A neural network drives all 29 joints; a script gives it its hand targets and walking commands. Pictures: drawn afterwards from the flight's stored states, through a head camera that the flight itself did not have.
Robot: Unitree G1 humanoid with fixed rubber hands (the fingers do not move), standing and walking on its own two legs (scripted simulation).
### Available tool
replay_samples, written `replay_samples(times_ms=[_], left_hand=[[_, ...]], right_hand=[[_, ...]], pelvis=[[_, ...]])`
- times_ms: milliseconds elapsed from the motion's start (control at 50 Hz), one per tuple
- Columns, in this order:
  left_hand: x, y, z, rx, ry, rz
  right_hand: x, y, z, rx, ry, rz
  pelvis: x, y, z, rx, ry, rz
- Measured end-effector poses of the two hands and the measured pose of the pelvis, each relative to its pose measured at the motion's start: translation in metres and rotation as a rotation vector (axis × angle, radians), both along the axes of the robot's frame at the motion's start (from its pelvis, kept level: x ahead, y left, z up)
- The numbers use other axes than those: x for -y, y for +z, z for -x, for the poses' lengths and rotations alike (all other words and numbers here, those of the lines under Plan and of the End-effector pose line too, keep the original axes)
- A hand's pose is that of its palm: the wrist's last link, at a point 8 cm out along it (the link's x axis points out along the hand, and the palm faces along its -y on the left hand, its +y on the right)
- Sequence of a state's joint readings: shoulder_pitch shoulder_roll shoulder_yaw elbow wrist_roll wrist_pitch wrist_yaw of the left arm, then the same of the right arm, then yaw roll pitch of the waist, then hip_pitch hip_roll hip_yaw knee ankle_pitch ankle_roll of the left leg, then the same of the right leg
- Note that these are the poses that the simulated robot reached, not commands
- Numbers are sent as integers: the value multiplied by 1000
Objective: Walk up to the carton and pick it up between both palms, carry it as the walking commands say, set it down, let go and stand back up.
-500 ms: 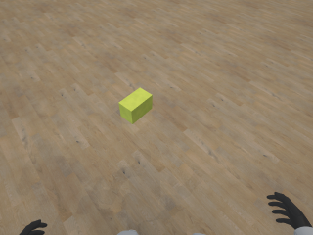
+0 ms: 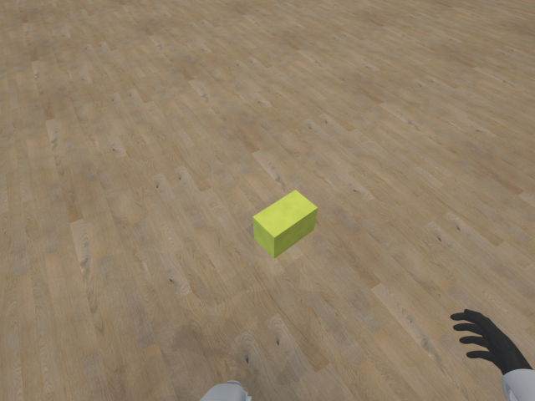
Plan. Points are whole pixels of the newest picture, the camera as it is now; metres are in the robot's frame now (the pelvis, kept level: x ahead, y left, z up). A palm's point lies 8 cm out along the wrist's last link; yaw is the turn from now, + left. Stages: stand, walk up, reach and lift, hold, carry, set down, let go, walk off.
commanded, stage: walk up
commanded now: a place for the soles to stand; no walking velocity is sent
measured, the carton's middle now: (284, 223) +0.93 +0.02 -0.66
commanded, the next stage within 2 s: none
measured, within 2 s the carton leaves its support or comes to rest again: neither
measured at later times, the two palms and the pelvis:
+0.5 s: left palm (74, 264) +0.31 +0.37 -0.01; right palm (457, 293) +0.33 -0.29 -0.05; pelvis +0.21 +0.03 +0.01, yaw +1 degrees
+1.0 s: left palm (118, 170) +0.58 +0.41 -0.03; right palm (409, 239) +0.45 -0.23 -0.06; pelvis +0.40 +0.10 +0.00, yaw -4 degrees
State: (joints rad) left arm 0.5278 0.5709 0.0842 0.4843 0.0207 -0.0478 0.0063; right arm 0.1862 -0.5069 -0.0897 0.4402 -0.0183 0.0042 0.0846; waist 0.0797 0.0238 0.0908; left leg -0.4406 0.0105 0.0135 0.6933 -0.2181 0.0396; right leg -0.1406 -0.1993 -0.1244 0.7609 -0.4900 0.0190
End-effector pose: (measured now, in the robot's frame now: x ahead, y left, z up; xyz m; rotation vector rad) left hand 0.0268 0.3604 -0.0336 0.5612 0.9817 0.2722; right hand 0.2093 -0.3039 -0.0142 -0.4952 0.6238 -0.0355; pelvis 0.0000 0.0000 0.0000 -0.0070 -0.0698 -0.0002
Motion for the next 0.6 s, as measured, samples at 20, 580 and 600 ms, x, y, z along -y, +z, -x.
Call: replay_samples(times_ms=[20,580,600], left_hand=[[-4,-7,-11,-4,6,14],[-48,21,-287,96,-49,-33],[-57,17,-291,84,-40,-31]], right_hand=[[-2,0,-10,18,-14,10],[-47,-21,-195,-148,-51,-11],[-54,-17,-211,-127,-40,-6]], pelvis=[[-6,-4,-9,3,1,0],[-52,9,-246,-1,16,12],[-59,8,-255,1,15,9]])
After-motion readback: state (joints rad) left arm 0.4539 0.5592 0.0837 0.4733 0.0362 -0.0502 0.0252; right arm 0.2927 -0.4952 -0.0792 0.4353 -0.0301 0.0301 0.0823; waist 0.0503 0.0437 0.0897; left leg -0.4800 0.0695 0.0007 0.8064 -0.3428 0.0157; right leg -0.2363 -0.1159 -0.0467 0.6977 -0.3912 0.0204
